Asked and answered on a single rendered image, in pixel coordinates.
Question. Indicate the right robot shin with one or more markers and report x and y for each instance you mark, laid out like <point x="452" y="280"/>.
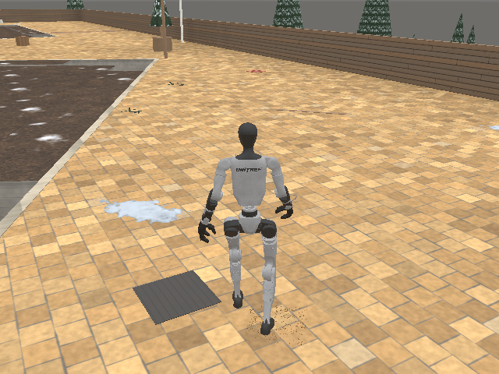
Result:
<point x="268" y="295"/>

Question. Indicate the left robot forearm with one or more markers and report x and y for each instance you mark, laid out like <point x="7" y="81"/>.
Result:
<point x="209" y="209"/>

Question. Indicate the right robot hand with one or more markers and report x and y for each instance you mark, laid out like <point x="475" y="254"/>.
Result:
<point x="289" y="212"/>

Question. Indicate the left robot upper arm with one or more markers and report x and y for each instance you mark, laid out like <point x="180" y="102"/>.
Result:
<point x="219" y="178"/>

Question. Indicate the right robot upper arm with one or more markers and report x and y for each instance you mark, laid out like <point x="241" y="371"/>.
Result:
<point x="273" y="164"/>

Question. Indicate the robot left foot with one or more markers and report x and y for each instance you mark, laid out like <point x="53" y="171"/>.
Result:
<point x="237" y="301"/>

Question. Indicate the left robot hand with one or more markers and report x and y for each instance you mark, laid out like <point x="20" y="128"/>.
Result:
<point x="202" y="231"/>

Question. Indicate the right robot forearm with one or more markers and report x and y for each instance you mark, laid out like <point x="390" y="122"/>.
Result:
<point x="286" y="201"/>

